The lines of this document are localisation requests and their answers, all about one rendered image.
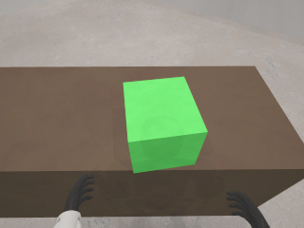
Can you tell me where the pedestal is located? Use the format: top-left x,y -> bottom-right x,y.
0,66 -> 304,219

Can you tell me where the robot right hand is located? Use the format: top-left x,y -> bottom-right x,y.
226,191 -> 270,228

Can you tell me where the robot left hand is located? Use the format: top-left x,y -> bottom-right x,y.
64,174 -> 95,212

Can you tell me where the left robot forearm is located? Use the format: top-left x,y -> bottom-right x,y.
53,210 -> 82,228

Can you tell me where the carton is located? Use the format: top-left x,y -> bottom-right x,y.
123,76 -> 208,174

